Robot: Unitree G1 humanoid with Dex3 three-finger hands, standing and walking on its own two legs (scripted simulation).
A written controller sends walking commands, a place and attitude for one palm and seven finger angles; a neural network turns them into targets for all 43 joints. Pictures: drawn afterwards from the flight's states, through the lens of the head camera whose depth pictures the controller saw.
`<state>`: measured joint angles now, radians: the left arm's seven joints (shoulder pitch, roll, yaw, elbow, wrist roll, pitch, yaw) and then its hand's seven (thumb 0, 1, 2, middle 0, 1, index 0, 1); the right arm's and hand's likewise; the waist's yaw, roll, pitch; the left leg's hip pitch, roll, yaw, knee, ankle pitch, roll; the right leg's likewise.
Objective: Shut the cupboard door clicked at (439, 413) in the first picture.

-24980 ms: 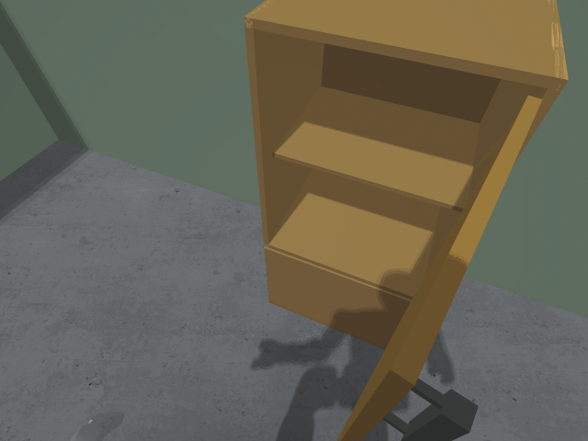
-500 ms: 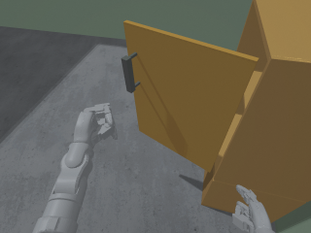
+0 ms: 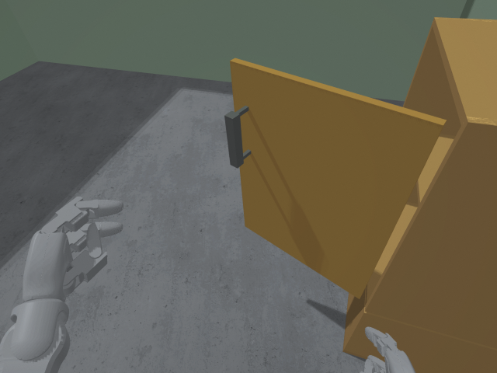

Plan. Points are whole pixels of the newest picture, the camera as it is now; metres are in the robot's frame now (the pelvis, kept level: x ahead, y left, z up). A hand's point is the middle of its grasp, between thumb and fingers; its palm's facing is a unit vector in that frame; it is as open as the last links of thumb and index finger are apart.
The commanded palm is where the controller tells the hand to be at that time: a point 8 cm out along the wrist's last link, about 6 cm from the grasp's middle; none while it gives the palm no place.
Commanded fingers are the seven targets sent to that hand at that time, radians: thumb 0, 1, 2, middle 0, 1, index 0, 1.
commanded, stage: draw the hand back to the body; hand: left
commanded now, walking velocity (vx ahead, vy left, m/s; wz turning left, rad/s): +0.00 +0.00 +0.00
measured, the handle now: (240, 136) +0.63 +0.09 +0.04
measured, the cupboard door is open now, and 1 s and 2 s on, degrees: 69 69 69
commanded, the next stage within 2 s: step back with the hand held close in 0.54 s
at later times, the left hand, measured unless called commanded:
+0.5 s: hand (43, 287) +0.17 +0.26 +0.15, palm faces +0.46 -0.81 -0.36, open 7.4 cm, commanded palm +0.12 +0.30 +0.17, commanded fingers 0.00 0.90 0.90 -0.20 -0.30 -0.20 -0.30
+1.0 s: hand (62, 279) +0.19 +0.26 +0.14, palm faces +0.33 -0.82 -0.46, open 7.4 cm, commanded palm +0.12 +0.30 +0.17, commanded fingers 0.00 0.90 0.90 -0.20 -0.30 -0.20 -0.30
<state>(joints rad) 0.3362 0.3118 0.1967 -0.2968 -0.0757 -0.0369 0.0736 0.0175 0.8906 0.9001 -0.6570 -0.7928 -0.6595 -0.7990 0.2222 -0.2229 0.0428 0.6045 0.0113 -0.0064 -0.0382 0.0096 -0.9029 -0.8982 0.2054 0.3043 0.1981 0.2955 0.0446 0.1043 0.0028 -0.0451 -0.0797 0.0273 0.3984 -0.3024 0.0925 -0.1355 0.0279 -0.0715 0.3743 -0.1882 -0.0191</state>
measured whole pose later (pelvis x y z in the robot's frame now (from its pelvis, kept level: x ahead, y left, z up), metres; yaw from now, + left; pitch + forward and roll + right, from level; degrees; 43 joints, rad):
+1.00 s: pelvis -0.03 +0.01 -0.01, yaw -2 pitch +1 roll -1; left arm 0.56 0.42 0.40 -0.48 -0.05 -0.16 0.13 0.02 0.88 0.90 -0.21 -0.30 -0.21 -0.30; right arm 0.21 -0.25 -0.03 0.54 0.01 0.02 -0.07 0.01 -0.90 -0.90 0.20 0.30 0.20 0.30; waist -0.02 -0.01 -0.01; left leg -0.25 -0.09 0.09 0.57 -0.34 0.12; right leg -0.37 0.02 -0.01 0.59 -0.22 -0.01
